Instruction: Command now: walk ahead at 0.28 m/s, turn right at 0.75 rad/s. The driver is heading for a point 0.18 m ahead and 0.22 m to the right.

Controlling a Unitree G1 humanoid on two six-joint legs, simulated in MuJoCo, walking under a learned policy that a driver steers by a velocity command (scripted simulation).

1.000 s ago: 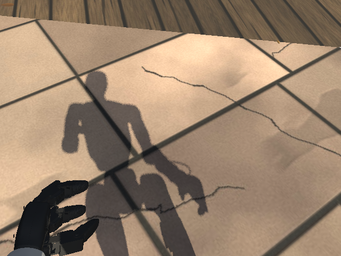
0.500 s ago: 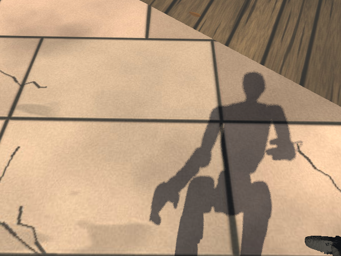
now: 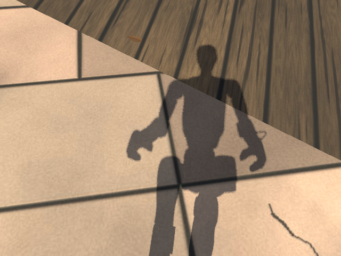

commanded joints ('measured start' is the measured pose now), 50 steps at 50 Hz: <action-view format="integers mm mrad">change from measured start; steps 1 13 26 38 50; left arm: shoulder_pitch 50 24 97 16 -11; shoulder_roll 143 163 136 85 163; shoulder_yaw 48 72 68 61 88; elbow -105 -112 -115 -141 -143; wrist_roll -15 -40 -38 -32 -26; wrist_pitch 7 108 131 140 87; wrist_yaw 25 96 68 37 81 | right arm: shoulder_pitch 6 -174 -160 -135 -168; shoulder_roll -129 -92 -101 -176 -116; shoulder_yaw -23 -24 -55 -109 -107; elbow -139 -138 -137 -71 -87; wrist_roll -10 -2 -20 3 -12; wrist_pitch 4 23 58 63 46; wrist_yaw -10 -30 -61 -24 -37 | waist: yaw -23 4 5 -33 -36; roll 130 -109 132 195 -116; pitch -278 -245 -151 -208 -232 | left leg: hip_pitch -337 -174 116 198 -358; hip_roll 57 -9 287 409 84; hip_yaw -82 -92 -123 130 3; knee -36 -742 -1158 -1150 -350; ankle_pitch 30 327 460 492 150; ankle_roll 9 -57 227 240 -17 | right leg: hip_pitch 467 270 -105 118 439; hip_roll -321 -138 -142 -234 -335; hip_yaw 625 515 86 -38 370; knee -286 -207 696 220 -216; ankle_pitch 45 -9 -319 -295 223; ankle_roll -206 -39 224 176 -92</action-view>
